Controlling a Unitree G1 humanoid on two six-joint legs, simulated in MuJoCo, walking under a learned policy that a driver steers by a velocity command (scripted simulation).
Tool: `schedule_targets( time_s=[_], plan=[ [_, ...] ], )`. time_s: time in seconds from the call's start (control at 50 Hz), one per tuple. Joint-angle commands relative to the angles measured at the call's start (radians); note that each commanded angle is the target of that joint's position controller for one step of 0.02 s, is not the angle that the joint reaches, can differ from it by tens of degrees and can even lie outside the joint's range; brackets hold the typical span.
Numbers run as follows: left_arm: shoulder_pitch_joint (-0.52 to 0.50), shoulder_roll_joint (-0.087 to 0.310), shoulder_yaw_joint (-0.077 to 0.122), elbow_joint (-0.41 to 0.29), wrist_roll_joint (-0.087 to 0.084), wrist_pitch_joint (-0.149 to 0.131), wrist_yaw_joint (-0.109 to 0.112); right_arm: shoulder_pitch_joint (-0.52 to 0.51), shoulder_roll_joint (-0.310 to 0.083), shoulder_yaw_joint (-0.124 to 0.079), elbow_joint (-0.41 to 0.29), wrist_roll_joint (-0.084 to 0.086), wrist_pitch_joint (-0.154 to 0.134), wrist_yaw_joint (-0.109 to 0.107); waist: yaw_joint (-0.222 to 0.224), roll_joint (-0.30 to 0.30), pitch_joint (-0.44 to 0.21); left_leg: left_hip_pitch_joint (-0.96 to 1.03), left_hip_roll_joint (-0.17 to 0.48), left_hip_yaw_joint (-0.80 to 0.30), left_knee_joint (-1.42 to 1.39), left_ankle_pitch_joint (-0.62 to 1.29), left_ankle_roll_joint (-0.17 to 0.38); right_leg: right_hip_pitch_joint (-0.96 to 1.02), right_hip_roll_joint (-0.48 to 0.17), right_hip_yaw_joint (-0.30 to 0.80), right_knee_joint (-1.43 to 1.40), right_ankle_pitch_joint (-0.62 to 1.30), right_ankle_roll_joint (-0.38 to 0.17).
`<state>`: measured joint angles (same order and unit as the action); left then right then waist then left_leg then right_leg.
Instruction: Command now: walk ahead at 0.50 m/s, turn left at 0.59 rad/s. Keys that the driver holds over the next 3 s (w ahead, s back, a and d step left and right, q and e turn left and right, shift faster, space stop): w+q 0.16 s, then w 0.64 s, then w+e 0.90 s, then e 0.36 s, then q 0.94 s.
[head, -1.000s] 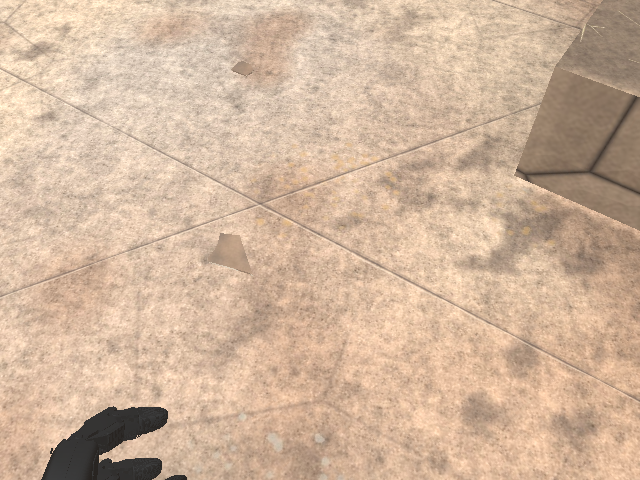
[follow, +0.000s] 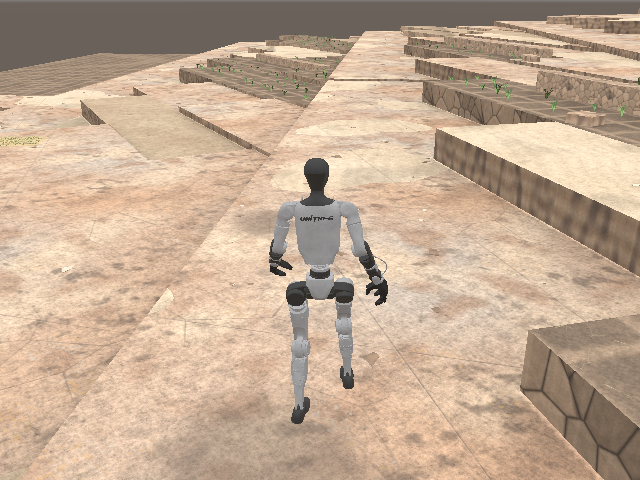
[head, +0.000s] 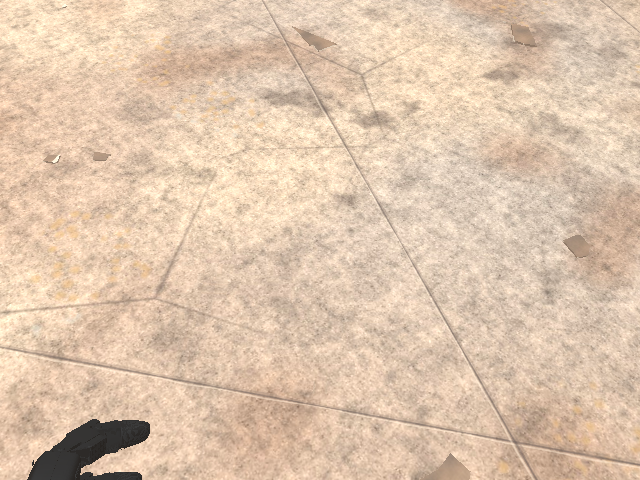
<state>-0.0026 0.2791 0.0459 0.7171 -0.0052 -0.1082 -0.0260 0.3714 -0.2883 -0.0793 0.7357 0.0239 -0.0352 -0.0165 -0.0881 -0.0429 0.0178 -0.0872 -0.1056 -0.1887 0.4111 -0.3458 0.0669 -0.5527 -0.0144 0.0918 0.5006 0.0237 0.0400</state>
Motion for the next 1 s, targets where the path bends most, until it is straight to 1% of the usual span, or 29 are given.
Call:
schedule_targets(
  time_s=[0.02, 0.04, 0.06, 0.08, 0.1, 0.12, 0.14, 0.16, 0.2, 0.24, 0.28, 0.38, 0.44, 0.48, 0.52, 0.54, 0.56, 0.58, 0.6, 0.62, 0.64, 0.66, 0.68, 0.72, 0.76, 0.8, 0.88, 0.94, 1.0],
  plan=[
    [0.004, 0.136, 0.047, -0.063, -0.005, -0.03, -0.002, -0.019, -0.148, -0.041, -0.055, 0.0, 0.0, -0.009, 0.073, 0.181, -0.023, -0.044, 0.244, -0.236, 0.002, 0.269, 0.115, 0.165, 0.015, -0.018, -0.045, -0.081, -0.039],
    [0.097, 0.159, 0.061, -0.039, 0.002, -0.034, 0.004, -0.028, -0.119, -0.03, -0.062, -0.003, 0.0, -0.007, 0.119, 0.173, -0.076, -0.067, 0.198, -0.212, 0.097, 0.318, 0.087, 0.311, 0.004, -0.024, -0.073, -0.08, -0.067],
    [0.237, 0.205, 0.075, -0.025, 0.019, -0.037, 0.012, -0.032, -0.063, -0.008, -0.081, -0.014, -0.003, -0.002, 0.182, 0.091, -0.205, -0.174, 0.138, -0.139, 0.35, 0.236, 0.051, 0.559, -0.139, 0.103, -0.049, -0.123, -0.127],
    [0.347, 0.291, 0.095, 0.002, 0.033, -0.025, 0.014, 0.104, 0.0, 0.01, -0.107, 0.007, -0.012, -0.003, 0.136, -0.212, -0.337, -0.53, -0.011, 0.002, 0.69, -0.185, -0.029, 0.906, -0.372, 0.54, -0.115, -0.3, -0.291],
    [0.352, 0.224, 0.083, 0.011, 0.003, -0.018, 0.006, 0.123, -0.09, 0.001, -0.094, 0.023, -0.015, -0.006, 0.144, -0.232, -0.315, -0.695, 0.06, -0.001, 0.856, -0.245, -0.043, 0.912, -0.424, 0.733, -0.187, -0.558, -0.316],
    [0.303, 0.145, 0.062, -0.007, -0.001, -0.012, 0.01, 0.02, -0.159, -0.018, -0.094, 0.018, -0.01, -0.006, 0.173, -0.118, -0.18, -0.732, 0.103, 0.001, 0.903, -0.149, -0.05, 0.793, -0.374, 0.581, -0.211, -0.579, -0.268],
    [0.251, 0.121, 0.051, -0.013, 0.009, -0.004, 0.013, -0.05, -0.164, -0.022, -0.107, 0.005, -0.004, -0.007, 0.163, -0.053, -0.101, -0.706, 0.138, 0.038, 0.889, -0.071, -0.055, 0.669, -0.328, 0.429, -0.219, -0.457, -0.23],
    [0.217, 0.099, 0.043, -0.007, 0.014, 0.002, 0.014, -0.09, -0.151, -0.024, -0.12, -0.006, -0.003, -0.004, 0.146, -0.037, -0.043, -0.68, 0.164, 0.043, 0.845, -0.021, -0.057, 0.565, -0.286, 0.327, -0.24, -0.338, -0.218],
    [0.21, 0.081, 0.034, 0.012, 0.021, -0.003, 0.014, -0.085, -0.102, -0.018, -0.125, 0.0, 0.001, 0.007, 0.113, -0.068, -0.017, -0.598, 0.194, 0.054, 0.775, 0.025, -0.05, 0.459, -0.229, 0.201, -0.287, -0.22, -0.208],
    [0.228, 0.093, 0.038, 0.036, 0.012, -0.012, 0.01, -0.086, -0.06, -0.007, -0.128, 0.001, 0.005, 0.011, 0.103, -0.06, -0.012, -0.588, 0.194, 0.067, 0.709, 0.037, -0.053, 0.433, -0.224, 0.138, -0.322, -0.146, -0.233],
    [0.239, 0.124, 0.046, 0.055, 0.007, -0.016, 0.009, -0.131, -0.046, 0.001, -0.144, -0.007, 0.003, 0.012, 0.103, -0.038, -0.001, -0.617, 0.198, 0.071, 0.607, 0.093, -0.061, 0.442, -0.237, 0.095, -0.347, -0.068, -0.257],
    [0.276, 0.164, 0.05, 0.091, -0.012, 0.002, 0.014, -0.283, -0.022, 0.024, -0.172, -0.011, -0.022, 0.038, 0.147, -0.019, 0.019, -0.546, 0.195, 0.156, 0.303, 0.327, -0.063, 0.451, -0.196, -0.048, -0.356, 0.029, -0.23],
    [0.344, 0.186, 0.051, 0.125, -0.021, 0.017, 0.013, -0.371, -0.028, 0.026, -0.2, -0.002, -0.029, 0.05, 0.176, -0.025, 0.039, -0.518, 0.175, 0.185, 0.206, 0.327, -0.052, 0.505, -0.223, -0.053, -0.341, 0.033, -0.221],
    [0.364, 0.198, 0.054, 0.145, -0.027, 0.03, 0.015, -0.396, -0.046, 0.021, -0.214, -0.001, -0.03, 0.056, 0.167, -0.041, 0.047, -0.505, 0.162, 0.192, 0.158, 0.269, -0.028, 0.563, -0.254, -0.048, -0.311, 0.089, -0.209],
    [0.35, 0.218, 0.057, 0.155, -0.032, 0.041, 0.02, -0.328, -0.079, 0.005, -0.2, -0.008, -0.031, 0.056, 0.105, -0.056, 0.003, -0.368, 0.121, 0.224, 0.102, 0.229, 0.008, 0.588, -0.252, -0.077, -0.204, 0.317, -0.185],
    [0.342, 0.211, 0.052, 0.157, -0.035, 0.046, 0.023, -0.202, -0.112, -0.016, -0.16, -0.014, -0.03, 0.052, 0.034, -0.045, -0.074, -0.178, 0.091, 0.249, 0.062, 0.263, 0.036, 0.556, -0.216, -0.12, -0.058, 0.449, -0.161],
    [0.341, 0.18, 0.038, 0.148, -0.021, 0.043, 0.027, -0.042, -0.167, -0.042, -0.114, -0.017, -0.025, 0.04, -0.036, -0.02, -0.18, 0.086, 0.141, 0.191, 0.091, 0.287, 0.07, 0.418, -0.172, -0.157, 0.152, 0.367, -0.124],
    [0.399, 0.081, 0.002, 0.104, 0.005, 0.027, 0.022, 0.078, -0.273, -0.062, -0.1, -0.038, -0.018, 0.027, -0.035, 0.196, -0.332, 0.466, 0.411, -0.229, 0.079, 0.198, 0.205, 0.032, -0.043, -0.191, 0.549, -0.063, -0.055],
    [0.404, 0.086, -0.002, 0.116, -0.001, 0.006, 0.017, 0.089, -0.236, -0.05, -0.095, -0.021, -0.017, 0.029, -0.028, 0.281, -0.427, 0.507, 0.508, -0.541, -0.07, 0.113, 0.277, -0.122, 0.03, -0.048, 0.738, -0.594, -0.048],
    [0.337, 0.165, 0.023, 0.095, -0.031, -0.004, 0.009, 0.03, -0.18, -0.027, -0.095, -0.018, -0.021, 0.034, -0.024, 0.215, -0.283, 0.4, 0.473, -0.424, -0.09, 0.062, 0.236, -0.221, -0.033, -0.01, 0.806, -0.561, -0.059],
    [0.271, 0.162, 0.022, 0.078, -0.039, -0.008, 0.007, -0.03, -0.147, -0.017, -0.098, -0.016, -0.024, 0.035, -0.001, 0.176, -0.171, 0.26, 0.424, -0.277, -0.108, 0.101, 0.204, -0.228, -0.076, -0.036, 0.775, -0.476, -0.068],
    [0.247, 0.148, 0.022, 0.077, -0.025, -0.006, 0.011, -0.087, -0.12, -0.008, -0.096, -0.02, -0.028, 0.04, 0.032, 0.127, -0.097, 0.127, 0.379, -0.185, -0.143, 0.163, 0.185, -0.196, -0.106, -0.047, 0.71, -0.404, -0.063],
    [0.258, 0.144, 0.027, 0.084, -0.012, 0.005, 0.014, -0.126, -0.093, -0.001, -0.098, -0.026, -0.035, 0.043, 0.067, 0.138, -0.066, 0.031, 0.346, -0.124, -0.178, 0.23, 0.17, -0.135, -0.133, -0.037, 0.657, -0.35, -0.058],
    [0.296, 0.103, 0.02, 0.1, -0.009, 0.028, 0.014, -0.153, -0.091, -0.003, -0.088, -0.027, -0.049, 0.044, 0.107, 0.142, -0.054, -0.067, 0.328, -0.066, -0.237, 0.294, 0.181, -0.059, -0.139, -0.04, 0.618, -0.293, -0.04],
    [0.262, 0.089, 0.018, 0.088, -0.002, 0.041, 0.019, -0.143, -0.108, -0.008, -0.066, -0.025, -0.062, 0.04, 0.115, 0.123, -0.027, -0.093, 0.322, -0.011, -0.27, 0.349, 0.191, -0.087, -0.141, -0.04, 0.547, -0.224, -0.021],
    [0.189, 0.082, 0.015, 0.066, 0.005, 0.041, 0.019, -0.115, -0.12, -0.012, -0.042, -0.025, -0.064, 0.032, 0.098, 0.102, -0.001, -0.081, 0.313, 0.033, -0.284, 0.373, 0.184, -0.125, -0.14, -0.038, 0.426, -0.115, -0.009],
    [0.075, 0.057, 0.0, 0.044, -0.009, 0.033, -0.001, -0.077, -0.147, -0.017, -0.004, -0.028, -0.062, 0.019, 0.051, 0.099, 0.03, -0.062, 0.297, 0.153, -0.306, 0.35, 0.137, -0.08, -0.101, -0.067, 0.194, 0.09, -0.023],
    [-0.001, 0.063, -0.003, 0.01, -0.017, 0.034, -0.015, -0.027, -0.16, -0.023, 0.039, -0.022, -0.058, 0.016, 0.02, 0.089, 0.056, 0.032, 0.336, 0.19, -0.298, 0.338, 0.123, -0.1, -0.079, -0.058, 0.117, 0.094, -0.047],
    [-0.039, 0.073, 0.0, -0.025, -0.015, 0.033, -0.033, -0.016, -0.163, -0.029, 0.065, -0.015, -0.041, 0.009, 0.017, 0.086, 0.065, 0.158, 0.376, 0.217, -0.24, 0.411, 0.098, -0.142, -0.064, -0.063, 0.073, -0.005, -0.086]
  ],
)
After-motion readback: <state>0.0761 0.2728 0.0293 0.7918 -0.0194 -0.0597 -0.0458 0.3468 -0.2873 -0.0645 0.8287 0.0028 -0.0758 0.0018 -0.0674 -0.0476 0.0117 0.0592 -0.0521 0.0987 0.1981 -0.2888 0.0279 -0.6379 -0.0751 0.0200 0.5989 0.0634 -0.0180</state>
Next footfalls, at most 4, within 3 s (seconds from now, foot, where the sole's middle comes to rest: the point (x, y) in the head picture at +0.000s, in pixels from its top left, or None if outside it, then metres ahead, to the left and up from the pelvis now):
0.06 right None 0.20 -0.13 -0.77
0.56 left None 0.43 0.17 -0.77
1.10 right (293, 347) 0.77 -0.01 -0.77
1.58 left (210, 255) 1.05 0.19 -0.77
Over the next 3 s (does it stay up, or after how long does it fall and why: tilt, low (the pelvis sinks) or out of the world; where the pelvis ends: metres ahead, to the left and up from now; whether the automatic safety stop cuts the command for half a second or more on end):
stays up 1.14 0.01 0.01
